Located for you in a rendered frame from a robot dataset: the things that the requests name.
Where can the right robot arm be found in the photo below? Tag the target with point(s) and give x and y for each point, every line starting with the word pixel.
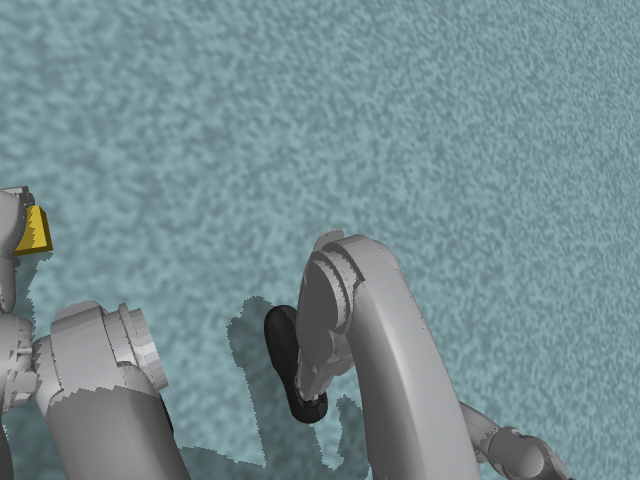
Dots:
pixel 523 457

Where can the left robot foot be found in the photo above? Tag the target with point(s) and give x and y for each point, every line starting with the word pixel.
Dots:
pixel 167 415

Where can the left robot hand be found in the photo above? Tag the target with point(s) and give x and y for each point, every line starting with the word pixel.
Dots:
pixel 13 217

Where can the left robot arm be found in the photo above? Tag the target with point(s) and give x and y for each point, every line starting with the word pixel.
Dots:
pixel 17 360

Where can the small box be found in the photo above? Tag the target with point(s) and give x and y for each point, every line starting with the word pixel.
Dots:
pixel 36 237

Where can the right robot hand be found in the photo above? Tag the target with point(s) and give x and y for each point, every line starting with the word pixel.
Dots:
pixel 481 430

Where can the right robot foot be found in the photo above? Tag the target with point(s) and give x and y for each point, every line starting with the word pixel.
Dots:
pixel 283 348

